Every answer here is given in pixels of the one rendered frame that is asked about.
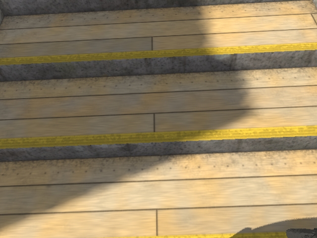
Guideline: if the robot right hand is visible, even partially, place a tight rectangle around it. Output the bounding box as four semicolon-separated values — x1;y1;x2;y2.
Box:
285;228;317;238

